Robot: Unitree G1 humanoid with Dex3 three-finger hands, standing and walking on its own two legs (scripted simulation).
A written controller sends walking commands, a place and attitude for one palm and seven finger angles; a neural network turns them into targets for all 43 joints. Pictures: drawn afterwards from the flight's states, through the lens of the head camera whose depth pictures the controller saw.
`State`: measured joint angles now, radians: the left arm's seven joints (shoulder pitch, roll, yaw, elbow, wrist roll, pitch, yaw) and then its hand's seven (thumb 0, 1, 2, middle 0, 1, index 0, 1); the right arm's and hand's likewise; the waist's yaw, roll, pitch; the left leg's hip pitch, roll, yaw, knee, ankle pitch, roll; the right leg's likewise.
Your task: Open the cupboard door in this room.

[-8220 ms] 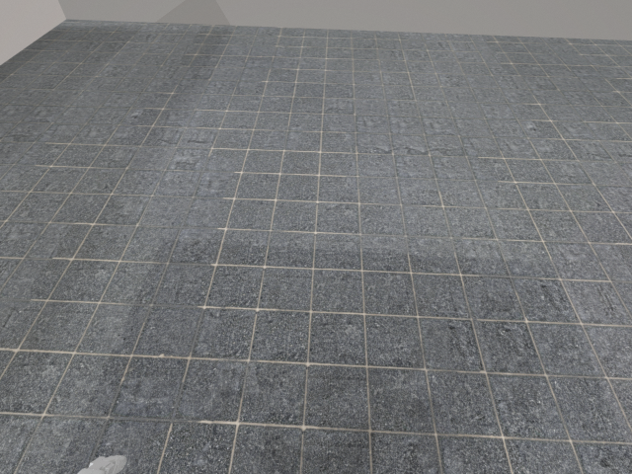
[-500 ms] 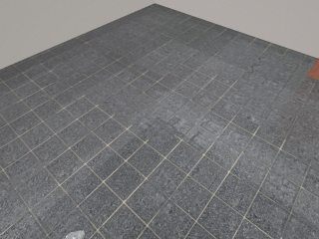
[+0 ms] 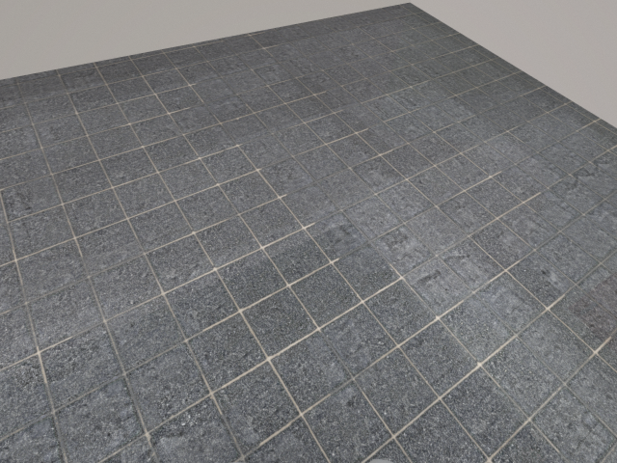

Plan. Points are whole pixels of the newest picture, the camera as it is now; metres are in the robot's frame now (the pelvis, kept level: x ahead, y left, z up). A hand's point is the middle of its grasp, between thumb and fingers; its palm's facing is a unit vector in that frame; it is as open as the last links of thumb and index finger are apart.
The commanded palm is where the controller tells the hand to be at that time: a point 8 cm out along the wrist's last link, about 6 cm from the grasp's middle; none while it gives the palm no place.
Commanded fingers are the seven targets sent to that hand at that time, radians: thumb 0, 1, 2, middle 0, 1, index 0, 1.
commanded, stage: turn or walk to find it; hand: left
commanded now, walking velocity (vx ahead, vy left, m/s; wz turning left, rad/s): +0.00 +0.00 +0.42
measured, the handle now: out of the picture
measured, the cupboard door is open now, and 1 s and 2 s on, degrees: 0 0 0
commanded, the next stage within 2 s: none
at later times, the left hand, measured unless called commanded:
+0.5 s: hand out of the picture +0.06 +0.18 -0.13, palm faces +0.21 -0.94 -0.28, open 7.4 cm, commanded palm none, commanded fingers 0.00 0.90 0.90 -0.20 -0.30 -0.20 -0.30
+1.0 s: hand out of the picture -0.14 +0.20 -0.17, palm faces +0.48 -0.84 -0.26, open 7.4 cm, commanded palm none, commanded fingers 0.00 0.90 0.90 -0.20 -0.30 -0.20 -0.30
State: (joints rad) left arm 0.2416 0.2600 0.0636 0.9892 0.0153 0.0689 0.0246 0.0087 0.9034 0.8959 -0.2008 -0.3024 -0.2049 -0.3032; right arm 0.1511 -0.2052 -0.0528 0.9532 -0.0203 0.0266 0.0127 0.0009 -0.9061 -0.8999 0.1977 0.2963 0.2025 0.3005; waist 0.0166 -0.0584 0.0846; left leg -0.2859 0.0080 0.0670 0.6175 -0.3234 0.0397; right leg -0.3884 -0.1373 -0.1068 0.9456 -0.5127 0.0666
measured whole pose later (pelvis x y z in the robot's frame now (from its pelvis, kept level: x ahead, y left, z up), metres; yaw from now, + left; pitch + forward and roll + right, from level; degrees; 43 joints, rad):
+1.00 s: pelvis -0.06 -0.01 +0.00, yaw +26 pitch -1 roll +0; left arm 0.25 0.27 0.07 1.01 0.02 0.07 0.02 0.01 0.90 0.90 -0.20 -0.30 -0.20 -0.30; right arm 0.12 -0.21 -0.05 0.95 -0.02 0.03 0.01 0.00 -0.91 -0.90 0.20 0.30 0.20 0.30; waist 0.03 -0.05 0.08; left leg -0.25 0.00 0.05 0.57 -0.31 0.03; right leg -0.41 -0.12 -0.09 0.99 -0.49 0.06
